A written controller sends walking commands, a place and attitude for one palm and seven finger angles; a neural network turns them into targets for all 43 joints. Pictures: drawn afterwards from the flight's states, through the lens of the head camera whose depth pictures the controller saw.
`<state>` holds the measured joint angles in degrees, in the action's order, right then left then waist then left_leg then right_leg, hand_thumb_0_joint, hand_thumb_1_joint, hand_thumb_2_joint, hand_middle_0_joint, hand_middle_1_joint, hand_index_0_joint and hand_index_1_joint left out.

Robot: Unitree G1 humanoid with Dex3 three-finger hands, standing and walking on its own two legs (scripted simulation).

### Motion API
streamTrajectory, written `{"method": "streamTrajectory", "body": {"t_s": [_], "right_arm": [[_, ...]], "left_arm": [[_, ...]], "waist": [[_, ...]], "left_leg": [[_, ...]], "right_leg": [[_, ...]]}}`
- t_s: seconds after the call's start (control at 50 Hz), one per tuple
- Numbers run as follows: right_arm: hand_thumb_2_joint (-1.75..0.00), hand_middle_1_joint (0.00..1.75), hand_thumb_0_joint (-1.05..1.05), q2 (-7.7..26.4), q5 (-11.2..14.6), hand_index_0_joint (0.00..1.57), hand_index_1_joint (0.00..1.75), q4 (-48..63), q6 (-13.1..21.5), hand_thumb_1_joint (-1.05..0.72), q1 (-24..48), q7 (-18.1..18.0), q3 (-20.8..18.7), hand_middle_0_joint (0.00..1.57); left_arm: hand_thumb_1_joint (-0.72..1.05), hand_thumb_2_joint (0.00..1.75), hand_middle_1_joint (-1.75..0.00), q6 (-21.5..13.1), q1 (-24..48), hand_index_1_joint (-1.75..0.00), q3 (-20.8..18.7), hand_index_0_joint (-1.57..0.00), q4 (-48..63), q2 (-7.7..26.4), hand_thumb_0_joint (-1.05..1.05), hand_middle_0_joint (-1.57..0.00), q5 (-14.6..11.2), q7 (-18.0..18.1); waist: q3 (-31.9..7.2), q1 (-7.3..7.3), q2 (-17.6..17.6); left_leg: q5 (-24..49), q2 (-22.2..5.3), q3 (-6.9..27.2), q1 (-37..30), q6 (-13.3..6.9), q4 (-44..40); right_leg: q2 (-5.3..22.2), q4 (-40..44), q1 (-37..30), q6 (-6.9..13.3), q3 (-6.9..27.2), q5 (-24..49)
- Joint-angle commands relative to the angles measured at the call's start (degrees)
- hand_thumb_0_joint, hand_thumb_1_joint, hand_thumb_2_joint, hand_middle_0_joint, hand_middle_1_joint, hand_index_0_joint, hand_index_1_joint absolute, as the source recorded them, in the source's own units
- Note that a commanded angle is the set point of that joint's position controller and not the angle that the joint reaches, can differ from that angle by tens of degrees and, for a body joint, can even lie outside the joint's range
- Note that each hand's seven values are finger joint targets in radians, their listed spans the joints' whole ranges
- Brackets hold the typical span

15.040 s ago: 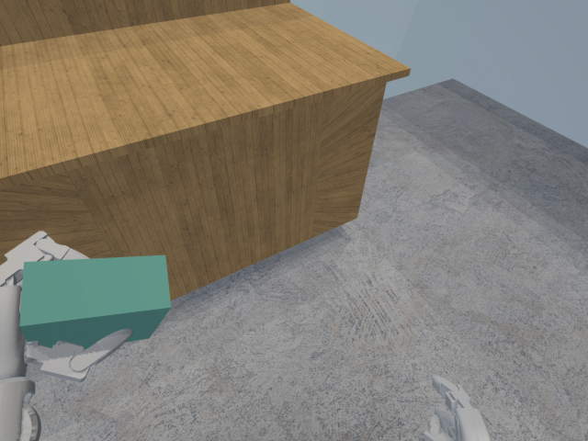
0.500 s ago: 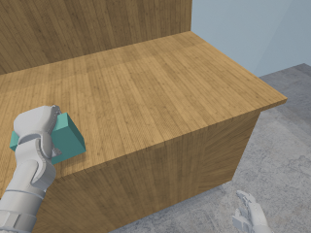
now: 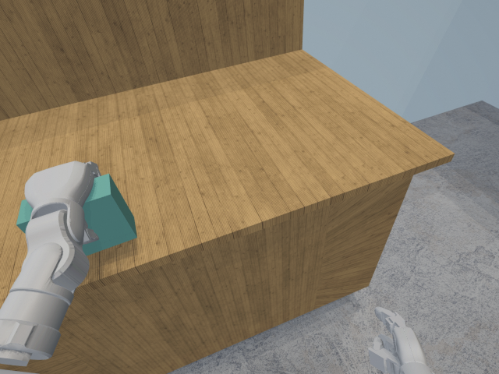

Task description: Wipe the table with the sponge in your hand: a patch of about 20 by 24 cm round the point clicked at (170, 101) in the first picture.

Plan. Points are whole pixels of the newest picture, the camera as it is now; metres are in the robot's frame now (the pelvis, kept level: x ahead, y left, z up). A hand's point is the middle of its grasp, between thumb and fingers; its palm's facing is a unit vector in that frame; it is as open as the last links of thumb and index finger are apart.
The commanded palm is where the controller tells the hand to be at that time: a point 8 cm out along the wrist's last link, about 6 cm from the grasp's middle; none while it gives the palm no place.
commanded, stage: lower the sponge onto the table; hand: left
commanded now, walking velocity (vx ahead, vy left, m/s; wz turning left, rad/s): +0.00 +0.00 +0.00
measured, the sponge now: (88, 227) +0.29 +0.33 +0.09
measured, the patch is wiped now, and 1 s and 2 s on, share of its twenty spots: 0.00 0.00 0.20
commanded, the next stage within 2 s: wipe forward along the first lane in 1.54 s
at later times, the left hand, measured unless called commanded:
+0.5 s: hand (74, 216) +0.29 +0.34 +0.12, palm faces +0.00 -0.05 -1.00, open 9.6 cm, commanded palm +0.27 +0.33 +0.20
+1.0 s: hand (87, 221) +0.30 +0.33 +0.11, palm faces -0.01 -0.05 -1.00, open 9.6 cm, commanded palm +0.27 +0.32 +0.17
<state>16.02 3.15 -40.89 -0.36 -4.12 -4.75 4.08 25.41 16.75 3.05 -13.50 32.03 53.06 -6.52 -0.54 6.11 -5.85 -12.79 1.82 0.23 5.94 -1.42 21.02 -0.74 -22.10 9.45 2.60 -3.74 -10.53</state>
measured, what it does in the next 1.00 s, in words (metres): stands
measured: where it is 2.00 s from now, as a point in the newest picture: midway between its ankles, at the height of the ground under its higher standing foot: outside the picture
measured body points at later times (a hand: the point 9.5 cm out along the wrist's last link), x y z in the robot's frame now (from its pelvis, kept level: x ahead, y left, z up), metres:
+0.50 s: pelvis +0.00 +0.00 +0.00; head -0.01 -0.04 +0.45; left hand +0.29 +0.34 +0.18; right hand +0.23 -0.22 -0.09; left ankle -0.01 +0.11 -0.75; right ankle +0.02 -0.09 -0.75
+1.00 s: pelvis +0.01 +0.01 +0.00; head -0.01 -0.04 +0.45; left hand +0.29 +0.32 +0.16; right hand +0.22 -0.21 -0.10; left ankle -0.01 +0.11 -0.75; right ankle +0.02 -0.09 -0.75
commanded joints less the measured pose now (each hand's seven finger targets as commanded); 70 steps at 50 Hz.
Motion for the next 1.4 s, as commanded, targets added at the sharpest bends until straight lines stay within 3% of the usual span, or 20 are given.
{"method": "streamTrajectory", "body": {"t_s": [0.0,0.06,0.14,0.18,0.24,0.32,0.46,0.5,0.54,0.66,0.74,0.8,0.84,0.86,0.92,1.04,1.1,1.14,1.2,1.38], "right_arm": [[-0.90,0.30,0.00,6.1,-0.1,0.20,0.30,9.4,3.5,-0.90,10.8,-1.0,-2.5,0.20],[-0.90,0.30,0.00,5.8,-0.1,0.20,0.30,9.7,4.4,-0.90,10.9,-1.1,-2.5,0.20],[-0.90,0.30,0.00,6.3,-0.3,0.20,0.30,9.6,4.5,-0.90,10.8,-0.9,-3.1,0.20],[-0.90,0.30,0.00,5.6,-0.2,0.20,0.30,9.1,4.4,-0.90,10.5,-0.7,-3.1,0.20],[-0.90,0.30,0.00,6.7,-0.2,0.20,0.30,9.2,3.7,-0.90,11.2,-0.4,-3.1,0.20],[-0.90,0.30,0.00,6.8,0.0,0.20,0.30,9.4,3.1,-0.90,11.7,-0.3,-2.9,0.20],[-0.90,0.30,0.00,5.7,-0.3,0.20,0.30,11.2,3.9,-0.90,11.3,-0.8,-2.9,0.20],[-0.90,0.30,0.00,6.1,-0.2,0.20,0.30,10.0,3.5,-0.90,10.5,-1.1,-3.1,0.20],[-0.90,0.30,0.00,6.3,-0.2,0.20,0.30,9.9,3.8,-0.90,10.7,-1.2,-3.1,0.20],[-0.90,0.30,0.00,5.5,-0.3,0.20,0.30,9.0,4.1,-0.90,11.0,-1.1,-2.6,0.20],[-0.90,0.30,0.00,6.3,-0.3,0.20,0.30,8.9,3.4,-0.90,11.5,-0.9,-2.7,0.20],[-0.90,0.30,0.00,5.7,-0.2,0.20,0.30,9.3,3.2,-0.90,11.4,-0.5,-2.8,0.20],[-0.90,0.30,0.00,6.1,-0.3,0.20,0.30,10.1,3.1,-0.90,11.7,-0.2,-2.9,0.20],[-0.90,0.30,0.00,5.7,-0.4,0.20,0.30,10.1,3.2,-0.90,11.6,-0.1,-2.6,0.20],[-0.90,0.30,0.00,6.3,-0.2,0.20,0.30,10.0,2.4,-0.90,11.6,-0.1,-2.9,0.20],[-0.90,0.30,0.00,6.2,-0.6,0.20,0.30,10.4,3.5,-0.90,11.4,-0.5,-3.2,0.20],[-0.90,0.30,0.00,5.8,-0.5,0.20,0.30,9.4,3.6,-0.90,10.8,-0.7,-3.3,0.20],[-0.90,0.30,0.00,6.3,-0.4,0.20,0.30,9.1,3.8,-0.90,10.8,-0.9,-3.5,0.20],[-0.90,0.30,0.00,6.2,-0.3,0.20,0.30,8.3,3.7,-0.90,10.6,-1.1,-3.5,0.20],[-0.90,0.30,0.00,5.9,-0.5,0.20,0.30,8.6,3.7,-0.90,10.0,-1.5,-3.4,0.20]], "left_arm": [[0.10,1.30,-1.60,-2.1,22.0,-1.60,-8.8,-1.20,9.2,17.3,0.00,-1.20,2.4,3.1],[0.10,1.30,-1.60,-3.2,26.2,-1.60,-8.7,-1.20,11.9,17.8,0.00,-1.20,2.7,3.9],[0.10,1.30,-1.60,-3.6,21.7,-1.60,-12.2,-1.20,12.9,20.4,0.00,-1.20,2.1,5.1],[0.10,1.30,-1.60,-2.9,19.8,-1.60,-10.3,-1.20,10.8,17.0,0.00,-1.20,1.6,5.5],[0.10,1.30,-1.60,-1.2,18.3,-1.60,-12.6,-1.20,9.9,20.0,0.00,-1.20,1.3,5.2],[0.10,1.30,-1.60,0.2,16.6,-1.60,-10.5,-1.20,8.4,18.1,0.00,-1.20,1.0,3.9],[0.10,1.30,-1.60,-2.8,17.4,-1.60,-8.3,-1.20,17.1,15.7,0.00,-1.20,1.4,2.7],[0.10,1.30,-1.60,-3.4,16.7,-1.60,-8.2,-1.20,14.8,14.9,0.00,-1.20,1.6,3.3],[0.10,1.30,-1.60,-3.7,18.3,-1.60,-10.4,-1.20,15.7,17.5,0.00,-1.20,2.1,4.4],[0.10,1.30,-1.60,-2.3,22.5,-1.60,-7.3,-1.20,11.6,13.9,0.00,-1.20,3.4,7.2],[0.10,1.30,-1.60,-0.9,20.5,-1.60,-10.1,-1.20,9.7,17.5,0.00,-1.20,3.4,7.6],[0.10,1.30,-1.60,-0.6,18.5,-1.60,-6.4,-1.20,10.3,12.5,0.00,-1.20,2.7,6.7],[0.10,1.30,-1.60,-0.2,14.4,-1.60,-8.9,-1.20,11.9,14.6,0.00,-1.20,2.3,6.3],[0.10,1.30,-1.60,0.0,14.0,-1.60,-6.8,-1.20,10.4,12.0,0.00,-1.20,2.4,5.8],[0.10,1.30,-1.60,0.0,12.1,-1.60,-7.4,-1.20,10.9,12.4,0.00,-1.20,2.1,5.4],[0.10,1.30,-1.60,-2.5,13.2,-1.60,-10.0,-1.20,17.0,15.0,0.00,-1.20,2.6,7.3],[0.10,1.30,-1.60,-3.0,13.3,-1.60,-8.1,-1.20,15.0,11.9,0.00,-1.20,2.5,8.5],[0.10,1.30,-1.60,-2.7,15.0,-1.60,-9.6,-1.20,14.6,14.5,0.00,-1.20,3.0,9.3],[0.10,1.30,-1.60,-2.0,14.9,-1.60,-7.9,-1.20,10.8,12.4,0.00,-1.20,2.8,9.7],[0.10,1.30,-1.60,-2.7,15.1,-1.60,-5.4,-1.20,8.4,10.2,0.00,-1.20,3.1,8.4]], "waist": [[-11.8,0.12,3.0],[-14.9,0.20,0.9],[-16.7,1.52,0.1],[-15.0,1.13,1.7],[-14.2,1.60,3.0],[-12.3,1.05,3.9],[-16.8,0.56,0.9],[-13.1,-0.23,2.3],[-13.0,0.09,1.4],[-13.9,0.29,2.2],[-15.2,1.24,0.9],[-16.2,0.90,1.8],[-17.0,1.79,0.9],[-15.6,1.27,2.4],[-12.5,1.08,4.4],[-15.3,1.64,0.4],[-13.5,0.91,1.8],[-13.6,0.84,0.7],[-12.3,0.22,2.5],[-14.2,-0.16,3.3]], "left_leg": [[12.5,0.9,0.8,3.5,-0.6,-2.9],[13.1,1.2,0.6,2.4,-0.7,-2.2],[15.3,1.3,0.7,1.9,-0.6,-1.8],[15.6,1.2,0.4,2.9,-0.5,-1.7],[14.6,1.1,0.4,3.5,-0.3,-2.0],[13.6,1.1,0.1,4.5,-0.3,-2.2],[17.0,1.3,0.5,1.1,-1.0,-0.6],[16.4,0.9,0.8,1.8,-0.7,-1.3],[15.2,0.8,1.0,1.3,-0.6,-1.4],[15.0,1.0,0.8,2.3,-0.1,-2.0],[14.2,1.1,0.6,2.4,0.0,-2.6],[17.5,1.0,0.6,2.1,0.0,-2.4],[17.6,1.0,0.6,1.6,-0.2,-1.9],[17.4,0.9,0.4,2.6,-0.2,-1.7],[16.0,0.6,0.7,3.4,-0.2,-2.4],[17.9,1.0,0.8,1.3,-0.6,-1.4],[17.6,1.0,1.0,2.3,-0.3,-1.7],[15.9,1.1,0.8,2.0,-0.2,-1.7],[14.6,1.1,0.7,3.1,-0.1,-2.1],[13.9,1.3,0.3,2.8,-0.5,-1.4]], "right_leg": [[0.0,2.6,-9.1,0.9,3.5,5.7],[0.2,2.1,-9.6,1.0,3.8,5.9],[0.1,1.5,-11.7,1.3,4.7,9.0],[0.2,1.4,-11.4,1.1,4.2,9.8],[0.3,1.5,-11.6,1.0,4.9,9.6],[0.3,1.7,-10.8,0.6,4.2,9.4],[0.2,0.7,-10.8,0.9,3.9,11.2],[-0.3,1.6,-8.4,1.0,3.3,10.1],[-0.4,1.9,-7.7,1.2,3.9,8.4],[-0.3,1.8,-8.1,1.4,3.0,6.9],[-0.4,2.1,-10.1,1.5,4.2,7.4],[-0.3,1.5,-11.1,1.3,3.2,10.9],[-0.4,1.1,-11.8,1.4,4.0,11.4],[-0.1,0.9,-11.1,1.2,3.1,11.2],[-0.5,1.4,-9.5,1.1,2.9,9.9],[-0.8,0.9,-9.9,1.4,4.1,10.8],[-0.8,1.0,-8.8,1.3,3.2,10.1],[-0.9,1.3,-8.4,1.5,3.9,8.6],[-0.8,1.7,-7.8,1.3,3.1,7.7],[-0.5,1.3,-8.6,1.0,3.3,8.4]]}}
